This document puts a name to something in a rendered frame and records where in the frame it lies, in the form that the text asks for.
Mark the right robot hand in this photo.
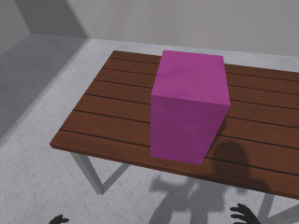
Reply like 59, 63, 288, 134
230, 203, 261, 224

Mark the table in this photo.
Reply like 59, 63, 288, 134
50, 50, 299, 224

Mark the left robot hand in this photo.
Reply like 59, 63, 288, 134
49, 215, 69, 224

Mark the carton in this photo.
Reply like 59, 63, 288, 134
150, 49, 231, 165

